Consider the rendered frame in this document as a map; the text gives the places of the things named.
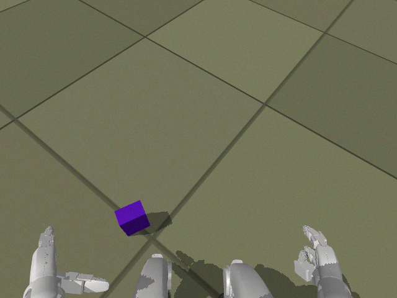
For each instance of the left robot arm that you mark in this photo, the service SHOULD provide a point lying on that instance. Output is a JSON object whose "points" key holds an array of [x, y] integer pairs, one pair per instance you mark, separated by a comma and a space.
{"points": [[45, 287]]}

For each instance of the left robot hand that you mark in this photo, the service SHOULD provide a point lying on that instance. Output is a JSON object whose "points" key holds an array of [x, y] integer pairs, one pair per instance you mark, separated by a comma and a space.
{"points": [[44, 264]]}

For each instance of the right robot hand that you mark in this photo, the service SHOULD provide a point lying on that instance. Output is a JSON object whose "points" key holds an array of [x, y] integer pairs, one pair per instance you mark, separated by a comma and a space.
{"points": [[324, 260]]}

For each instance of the carton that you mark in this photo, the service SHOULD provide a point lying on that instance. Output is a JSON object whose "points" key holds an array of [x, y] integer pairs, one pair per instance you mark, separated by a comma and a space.
{"points": [[132, 218]]}

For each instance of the right robot arm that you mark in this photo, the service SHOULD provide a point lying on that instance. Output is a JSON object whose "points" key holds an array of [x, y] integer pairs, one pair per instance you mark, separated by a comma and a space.
{"points": [[333, 288]]}

